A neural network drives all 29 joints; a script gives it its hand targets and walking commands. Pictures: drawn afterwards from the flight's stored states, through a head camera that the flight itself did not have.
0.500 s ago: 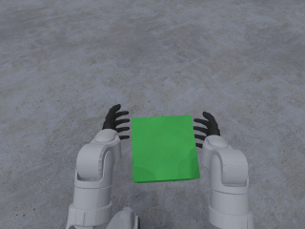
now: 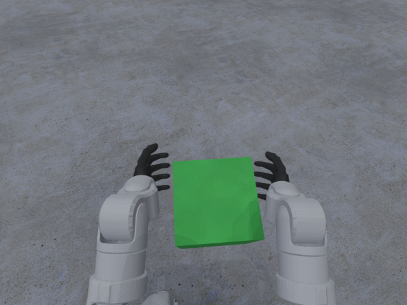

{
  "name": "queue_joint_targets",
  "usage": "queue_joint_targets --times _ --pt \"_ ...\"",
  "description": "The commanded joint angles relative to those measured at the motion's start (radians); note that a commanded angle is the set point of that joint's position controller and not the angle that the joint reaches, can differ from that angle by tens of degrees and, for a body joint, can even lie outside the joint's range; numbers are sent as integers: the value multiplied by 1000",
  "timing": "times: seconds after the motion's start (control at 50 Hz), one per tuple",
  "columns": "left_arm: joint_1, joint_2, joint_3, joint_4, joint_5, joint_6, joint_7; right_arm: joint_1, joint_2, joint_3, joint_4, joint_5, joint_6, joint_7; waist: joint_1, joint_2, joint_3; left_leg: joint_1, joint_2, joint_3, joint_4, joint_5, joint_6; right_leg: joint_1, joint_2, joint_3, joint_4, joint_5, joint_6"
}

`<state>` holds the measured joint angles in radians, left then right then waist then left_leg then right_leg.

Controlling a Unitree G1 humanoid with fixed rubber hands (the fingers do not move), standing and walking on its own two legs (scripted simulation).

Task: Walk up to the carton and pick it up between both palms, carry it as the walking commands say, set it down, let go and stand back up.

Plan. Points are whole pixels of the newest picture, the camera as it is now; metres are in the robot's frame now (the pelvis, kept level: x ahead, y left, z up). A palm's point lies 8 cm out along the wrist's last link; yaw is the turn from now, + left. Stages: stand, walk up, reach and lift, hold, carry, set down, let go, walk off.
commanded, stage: carry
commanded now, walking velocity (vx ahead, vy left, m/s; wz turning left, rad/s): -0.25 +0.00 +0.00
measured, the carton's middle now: (213, 207) +0.31 +0.01 +0.00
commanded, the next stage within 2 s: none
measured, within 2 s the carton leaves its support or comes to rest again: neither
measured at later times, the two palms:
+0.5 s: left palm out of the picture +0.07 +0.12 +0.10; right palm out of the picture +0.07 -0.12 +0.10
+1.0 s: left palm out of the picture -0.13 +0.08 +0.10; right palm out of the picture -0.14 -0.16 +0.10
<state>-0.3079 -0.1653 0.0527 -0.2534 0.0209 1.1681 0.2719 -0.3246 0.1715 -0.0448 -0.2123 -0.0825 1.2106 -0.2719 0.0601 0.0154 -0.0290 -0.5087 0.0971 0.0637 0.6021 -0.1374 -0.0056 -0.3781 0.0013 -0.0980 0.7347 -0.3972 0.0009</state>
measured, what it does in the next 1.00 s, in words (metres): walks backwards: right foot, then left foot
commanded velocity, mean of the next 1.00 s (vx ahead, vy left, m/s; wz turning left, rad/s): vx -0.25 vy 0.00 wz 0.00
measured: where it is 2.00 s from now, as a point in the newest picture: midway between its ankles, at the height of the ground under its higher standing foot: outside the picture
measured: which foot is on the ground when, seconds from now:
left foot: down 0.00-0.04, up 0.06-0.30, down 0.32-0.66, up 0.68-0.96, down 0.98-1.00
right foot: up 0.00-0.00, down 0.02-0.34, up 0.36-0.62, down 0.64-1.00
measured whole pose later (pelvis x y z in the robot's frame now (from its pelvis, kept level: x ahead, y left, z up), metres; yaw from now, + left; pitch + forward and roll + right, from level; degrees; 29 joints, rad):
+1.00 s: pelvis -0.43 -0.04 +0.00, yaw +2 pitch +2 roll +2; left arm -0.33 -0.17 0.07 -0.23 0.09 1.14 0.26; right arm -0.31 0.17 -0.02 -0.25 -0.04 1.22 -0.28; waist -0.05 -0.05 -0.02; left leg -0.32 -0.02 0.10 0.59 -0.31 0.02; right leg -0.53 -0.08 -0.09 0.54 -0.07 -0.03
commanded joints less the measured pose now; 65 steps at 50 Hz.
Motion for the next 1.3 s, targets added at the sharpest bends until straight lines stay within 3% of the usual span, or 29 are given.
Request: queue_joint_targets --times 0.0,0.02,0.04,0.06,0.1,0.28,0.32,0.34,0.36,0.38,0.42,0.54,0.58,0.6,0.62,0.64,0.66,0.7,0.76,0.88,0.94,0.96,0.98,1.0,1.02,1.06,1.08,1.22,1.28 --pt "-308 -1084 -525 -73 -295 -2 -222 -294 987 412 -187 264 -78 181 -52 109 -453 187 119 -114 -84 84 65 225 -72 52 -379 141 -2" --pt "-305 -1062 -513 -53 -288 -4 -223 -282 990 412 -167 256 -73 180 -48 -135 -455 -11 29 -48 52 -72 -1 342 -269 312 -398 276 -68" --pt "-303 -1070 -500 -45 -281 -10 -221 -352 960 431 -214 274 -68 187 -43 -336 -418 -71 -50 41 287 -371 -31 210 -434 414 -391 467 -194" --pt "-294 -1088 -509 -66 -276 -12 -221 -396 981 456 -244 305 -74 195 -40 -250 -389 -101 -64 -16 500 -442 -21 172 -459 413 -378 640 -249" --pt "-310 -1100 -491 -98 -258 -27 -218 -442 1032 496 -243 349 -79 205 -48 -125 -390 -68 -61 -61 652 -345 3 129 -370 259 -325 590 -221" --pt "-161 -1016 -415 -38 -180 -19 -186 -359 1014 524 -204 364 -49 200 -58 -194 -461 205 -112 57 -138 -226 17 216 -274 168 -281 483 -147" --pt "-180 -1035 -443 -42 -196 -17 -192 -344 1017 503 -193 348 -51 206 -68 0 -453 419 81 -178 -235 -70 49 -36 -192 115 -167 301 -49" --pt "-232 -1042 -477 -93 -212 -11 -203 -305 1036 492 -167 343 -58 212 -71 280 -397 382 279 -382 -215 202 146 -166 -79 -17 14 34 4" --pt "-313 -1062 -492 -106 -232 -10 -204 -334 1040 478 -191 342 -58 218 -85 273 -357 284 337 -403 -260 271 215 -188 -41 17 303 -133 15" --pt "-346 -1079 -503 -117 -249 -14 -210 -366 1038 478 -221 335 -63 221 -79 159 -345 223 317 -352 -260 192 242 -182 -29 76 440 -130 3" --pt "-367 -1111 -544 -120 -294 -15 -221 -365 1030 457 -232 310 -73 212 -72 109 -334 209 244 -231 -227 183 221 -207 -26 80 547 -46 -6" --pt "-299 -1086 -558 -108 -306 -9 -220 -314 977 411 -240 274 -90 191 -75 232 -427 337 192 -193 -245 33 148 -45 14 6 86 -78 9" --pt "-261 -1073 -531 -76 -289 -2 -216 -273 975 418 -206 261 -79 186 -66 201 -421 326 175 -175 -238 15 118 53 25 -27 -175 -47 1" --pt "-268 -1075 -524 -68 -285 0 -221 -261 977 417 -196 256 -79 187 -56 178 -424 283 154 -156 -216 -1 86 149 1 -32 -362 60 -2" --pt "-269 -1070 -510 -62 -283 -1 -224 -275 990 425 -179 260 -77 185 -54 74 -431 150 112 -131 -144 -53 39 280 -99 104 -428 88 -10" --pt "-278 -1063 -494 -36 -270 -10 -226 -316 984 445 -207 264 -75 191 -48 -262 -386 -70 -6 -4 40 -208 -29 285 -350 424 -440 196 -111" --pt "-285 -1077 -498 -64 -276 -15 -223 -372 972 451 -238 289 -78 193 -39 -303 -348 -99 -54 27 346 -410 -44 166 -461 445 -434 450 -202" --pt "-292 -1108 -489 -105 -263 -27 -225 -433 1035 505 -269 344 -87 202 -46 -113 -345 -94 -76 -51 636 -374 -16 151 -391 297 -354 628 -228" --pt "-237 -1075 -447 -94 -222 -38 -215 -445 1038 543 -279 378 -90 208 -52 -156 -394 -110 -78 -23 597 -295 -11 239 -302 168 -290 605 -175" --pt "-167 -1009 -403 -61 -186 -28 -196 -379 1010 541 -236 366 -58 192 -37 -234 -429 -2 -120 19 217 -387 -3 311 -318 245 -353 499 -192" --pt "-153 -1021 -417 -47 -184 -23 -192 -355 1019 528 -228 359 -55 202 -56 -194 -460 244 -115 61 -183 -235 13 239 -267 185 -310 453 -138" --pt "-174 -1028 -426 -39 -195 -18 -194 -355 1023 514 -207 348 -52 202 -58 -133 -456 368 -38 -14 -247 -183 13 130 -227 147 -270 343 -87" --pt "-188 -1054 -456 -60 -209 -17 -202 -344 1026 497 -218 333 -61 204 -68 69 -423 429 129 -244 -267 -171 76 -83 -163 93 -186 180 -10" --pt "-285 -1057 -495 -121 -231 -17 -212 -324 1042 484 -200 328 -69 211 -75 304 -356 353 295 -384 -279 77 160 -178 -66 -27 66 -29 24" --pt "-335 -1071 -503 -121 -247 -17 -214 -342 1042 471 -215 326 -70 215 -86 230 -333 247 336 -385 -305 120 231 -181 -34 37 347 -132 29" --pt "-365 -1108 -539 -142 -290 -23 -224 -355 1039 465 -245 310 -79 214 -77 95 -310 196 263 -252 -262 105 220 -205 -17 108 543 -58 3" --pt "-373 -1100 -556 -147 -301 -24 -226 -339 1030 450 -225 297 -84 209 -74 109 -316 215 241 -207 -230 200 217 -215 -15 102 586 -23 3" --pt "-279 -1080 -561 -130 -298 -16 -216 -279 978 414 -242 269 -99 191 -76 246 -431 419 203 -195 -193 281 161 -59 14 18 27 -86 15" --pt "-255 -1076 -528 -93 -286 -13 -225 -238 985 425 -197 249 -90 186 -52 164 -464 310 156 -150 -146 203 79 199 -59 40 -413 141 3"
